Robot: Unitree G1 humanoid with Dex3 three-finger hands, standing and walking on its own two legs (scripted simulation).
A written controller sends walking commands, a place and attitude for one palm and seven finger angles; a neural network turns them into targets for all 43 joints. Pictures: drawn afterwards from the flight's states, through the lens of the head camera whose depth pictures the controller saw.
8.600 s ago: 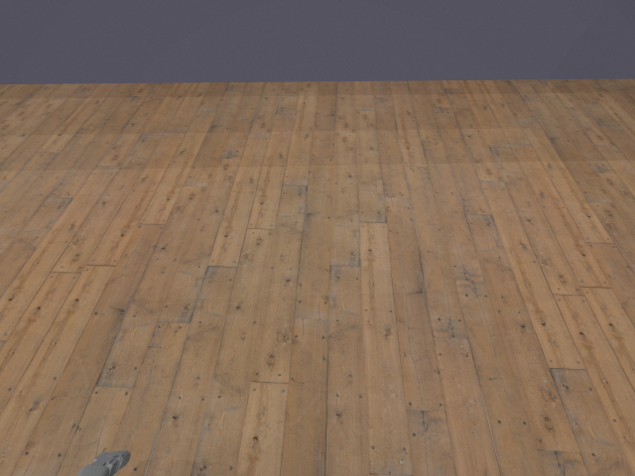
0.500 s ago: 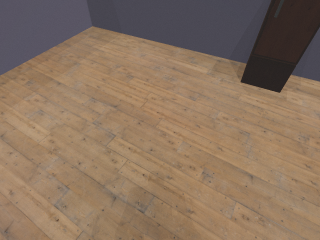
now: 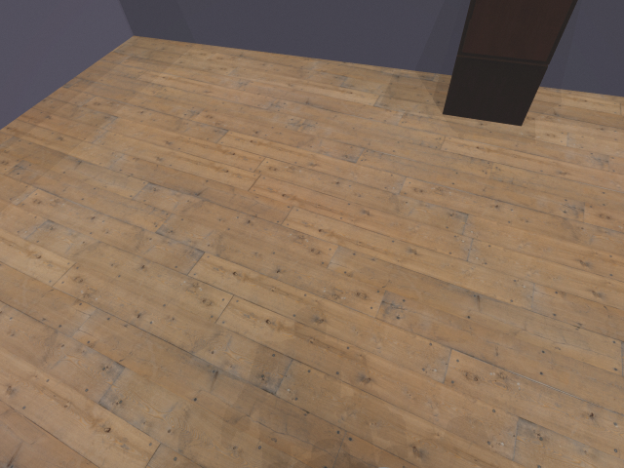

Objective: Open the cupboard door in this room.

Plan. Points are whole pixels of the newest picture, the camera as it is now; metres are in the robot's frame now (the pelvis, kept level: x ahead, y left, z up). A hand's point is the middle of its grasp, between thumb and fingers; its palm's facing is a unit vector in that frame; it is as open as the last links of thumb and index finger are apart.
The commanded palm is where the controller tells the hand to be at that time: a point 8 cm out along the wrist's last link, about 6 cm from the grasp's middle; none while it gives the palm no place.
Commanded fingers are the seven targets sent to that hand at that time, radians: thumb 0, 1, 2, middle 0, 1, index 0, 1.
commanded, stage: turn or walk to find it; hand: left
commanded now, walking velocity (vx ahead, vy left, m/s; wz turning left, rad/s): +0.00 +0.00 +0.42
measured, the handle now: out of the picture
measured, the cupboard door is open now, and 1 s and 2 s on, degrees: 0 0 0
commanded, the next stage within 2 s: stand and wait in 0.12 s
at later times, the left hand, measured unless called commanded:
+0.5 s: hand out of the picture +0.04 +0.26 -0.15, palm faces +0.07 -0.96 -0.26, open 7.4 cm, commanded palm none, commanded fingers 0.00 0.90 0.90 -0.20 -0.30 -0.20 -0.30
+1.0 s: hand out of the picture +0.04 +0.22 -0.15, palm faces +0.05 -0.98 -0.21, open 7.4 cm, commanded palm none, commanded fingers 0.00 0.90 0.90 -0.20 -0.30 -0.20 -0.30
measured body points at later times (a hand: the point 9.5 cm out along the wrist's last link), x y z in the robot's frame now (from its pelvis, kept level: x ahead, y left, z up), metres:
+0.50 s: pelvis +0.01 +0.03 +0.02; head +0.02 +0.05 +0.47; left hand +0.04 +0.31 -0.13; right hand +0.09 -0.23 -0.11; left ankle -0.02 +0.14 -0.72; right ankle +0.04 -0.10 -0.72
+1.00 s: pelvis +0.02 +0.03 +0.02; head +0.03 +0.03 +0.47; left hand +0.03 +0.27 -0.14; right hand +0.06 -0.22 -0.14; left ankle -0.02 +0.14 -0.72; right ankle +0.04 -0.10 -0.72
